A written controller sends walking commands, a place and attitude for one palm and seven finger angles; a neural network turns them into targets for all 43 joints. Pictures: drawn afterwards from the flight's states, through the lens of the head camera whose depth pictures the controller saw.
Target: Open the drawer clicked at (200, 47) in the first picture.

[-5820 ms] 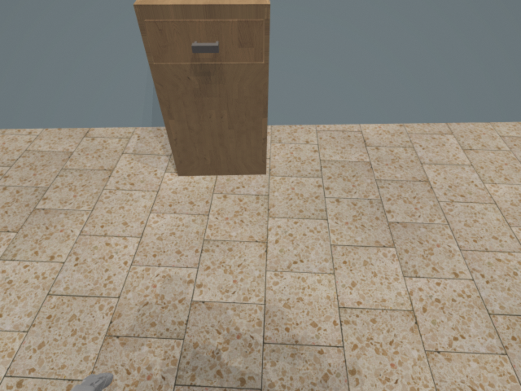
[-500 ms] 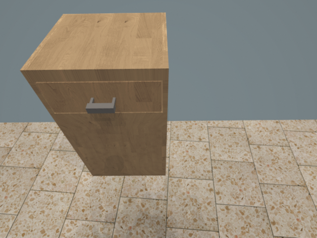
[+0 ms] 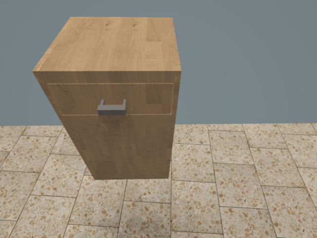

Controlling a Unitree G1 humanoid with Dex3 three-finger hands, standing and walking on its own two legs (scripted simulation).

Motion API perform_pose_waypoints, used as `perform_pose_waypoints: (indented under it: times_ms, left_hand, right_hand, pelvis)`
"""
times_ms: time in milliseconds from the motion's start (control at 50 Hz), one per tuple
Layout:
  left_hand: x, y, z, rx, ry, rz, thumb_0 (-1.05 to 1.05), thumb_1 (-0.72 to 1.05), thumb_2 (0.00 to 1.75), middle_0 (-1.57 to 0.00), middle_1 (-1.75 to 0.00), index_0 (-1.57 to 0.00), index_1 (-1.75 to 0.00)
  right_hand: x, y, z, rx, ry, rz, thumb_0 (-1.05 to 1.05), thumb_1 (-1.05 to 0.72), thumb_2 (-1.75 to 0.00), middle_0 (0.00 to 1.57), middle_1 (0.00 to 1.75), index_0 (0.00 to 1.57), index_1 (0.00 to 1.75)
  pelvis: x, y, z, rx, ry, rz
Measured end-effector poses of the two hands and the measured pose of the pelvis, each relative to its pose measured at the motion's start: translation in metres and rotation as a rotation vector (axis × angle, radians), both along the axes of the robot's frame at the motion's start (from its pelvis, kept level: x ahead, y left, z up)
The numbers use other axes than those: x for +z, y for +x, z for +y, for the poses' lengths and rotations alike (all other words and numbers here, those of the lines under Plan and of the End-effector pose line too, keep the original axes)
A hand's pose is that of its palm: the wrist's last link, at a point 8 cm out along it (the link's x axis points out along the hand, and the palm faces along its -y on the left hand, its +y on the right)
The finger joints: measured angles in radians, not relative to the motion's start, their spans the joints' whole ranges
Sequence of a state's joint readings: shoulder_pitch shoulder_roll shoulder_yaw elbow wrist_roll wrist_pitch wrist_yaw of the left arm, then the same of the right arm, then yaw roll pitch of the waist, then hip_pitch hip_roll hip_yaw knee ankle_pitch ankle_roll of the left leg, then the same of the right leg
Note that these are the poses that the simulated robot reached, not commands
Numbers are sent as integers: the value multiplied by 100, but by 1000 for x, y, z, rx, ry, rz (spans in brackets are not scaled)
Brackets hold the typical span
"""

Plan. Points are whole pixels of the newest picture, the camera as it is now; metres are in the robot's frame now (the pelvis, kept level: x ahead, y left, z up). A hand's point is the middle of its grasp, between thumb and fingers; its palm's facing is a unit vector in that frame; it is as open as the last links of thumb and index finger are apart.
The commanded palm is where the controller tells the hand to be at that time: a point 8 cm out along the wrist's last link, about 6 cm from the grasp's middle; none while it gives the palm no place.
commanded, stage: shuffle to correct the standing spot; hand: left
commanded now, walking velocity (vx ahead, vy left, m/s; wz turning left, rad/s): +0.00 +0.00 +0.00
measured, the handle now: (113, 105) +0.56 +0.21 -0.04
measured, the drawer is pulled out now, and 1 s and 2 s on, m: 0.00 0.00 0.00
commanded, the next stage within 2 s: come to a stop and stand still in 0.14 s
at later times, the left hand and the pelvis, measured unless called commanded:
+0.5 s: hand out of the picture +0.03 +0.12 -0.19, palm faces +0.12 -0.98 -0.14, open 7.4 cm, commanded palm none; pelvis +0.07 -0.03 -0.01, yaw +4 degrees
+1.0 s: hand out of the picture +0.09 +0.12 -0.18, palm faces +0.11 -0.97 -0.21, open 7.3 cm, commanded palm none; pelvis +0.07 -0.06 -0.01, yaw +5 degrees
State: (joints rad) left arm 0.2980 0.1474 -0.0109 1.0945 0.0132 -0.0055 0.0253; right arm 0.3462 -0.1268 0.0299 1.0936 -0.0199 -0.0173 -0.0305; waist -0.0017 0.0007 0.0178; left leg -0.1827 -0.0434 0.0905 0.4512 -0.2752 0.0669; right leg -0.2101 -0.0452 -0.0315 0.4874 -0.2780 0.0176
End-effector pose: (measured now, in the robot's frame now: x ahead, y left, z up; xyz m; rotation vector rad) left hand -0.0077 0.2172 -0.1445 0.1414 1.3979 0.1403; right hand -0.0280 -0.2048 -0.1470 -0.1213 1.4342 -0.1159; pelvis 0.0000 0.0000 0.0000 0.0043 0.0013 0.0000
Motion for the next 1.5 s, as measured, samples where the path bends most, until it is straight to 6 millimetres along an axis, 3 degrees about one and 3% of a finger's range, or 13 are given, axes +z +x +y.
perform_pose_waypoints:
  times_ms: [160,280,360,440,500,560,680,780,960,1040,1180,1320,1500]
  left_hand:
    - [-5,2,-10,7,-19,44,0,91,90,-19,-29,-20,-30]
    - [-8,18,-25,29,-21,44,0,91,90,-19,-29,-20,-30]
    - [-10,27,-37,71,-17,25,0,91,90,-20,-29,-20,-30]
    - [-16,27,-45,108,-28,40,0,91,90,-20,-29,-20,-30]
    - [-17,28,-47,120,-44,73,0,90,90,-20,-29,-20,-30]
    - [-11,40,-41,121,-32,70,0,90,90,-20,-29,-20,-30]
    - [3,74,-19,106,66,-23,2,92,90,-20,-29,-20,-30]
    - [7,90,-22,80,124,-90,1,92,90,-19,-29,-20,-30]
    - [6,87,-49,74,57,-108,1,92,90,-20,-29,-20,-30]
    - [-5,79,-48,92,20,-98,1,93,90,-20,-29,-20,-30]
    - [-4,62,-51,90,-4,-73,1,93,90,-20,-29,-20,-30]
    - [-2,35,-41,47,9,-2,1,91,90,-20,-29,-20,-30]
    - [5,37,-24,64,33,-43,1,91,90,-20,-29,-20,-30]
  right_hand:
    - [-2,8,-6,-6,-6,29,0,-90,-90,20,30,20,30]
    - [-8,25,-23,-2,-13,50,0,-90,-90,20,30,20,30]
    - [-11,50,-37,32,-23,56,0,-90,-90,20,30,20,30]
    - [-10,91,-45,68,-50,19,0,-91,-90,20,30,20,30]
    - [-4,124,-47,76,-77,-49,0,-91,-90,20,30,20,30]
    - [3,147,-50,83,-86,-115,0,-91,-90,20,30,20,30]
    - [-2,169,-58,124,-57,-139,0,-91,-90,20,30,20,30]
    - [-18,179,-74,110,-18,-158,0,-91,-90,20,30,20,30]
    - [-1,168,-80,96,-25,-150,0,-92,-90,20,30,20,30]
    - [4,150,-80,96,-60,-140,0,-92,-90,20,30,20,30]
    - [10,117,-75,98,-61,-74,0,-92,-90,20,30,20,30]
    - [-1,97,-58,68,-24,-97,0,-91,-90,20,30,20,30]
    - [-6,72,-31,74,28,-55,0,-91,-90,20,30,20,30]
  pelvis:
    - [-3,15,-4,7,11,7]
    - [-8,37,-18,28,11,24]
    - [-12,51,-28,53,-2,31]
    - [-14,61,-29,75,-11,27]
    - [-11,67,-27,66,-1,15]
    - [-6,69,-26,66,-6,9]
    - [-4,67,-38,70,7,0]
    - [-14,72,-55,67,24,0]
    - [-4,67,-64,78,20,4]
    - [-5,64,-62,74,7,-17]
    - [1,61,-57,66,-7,-20]
    - [-3,49,-43,65,-11,-29]
    - [-2,46,-31,66,0,-31]
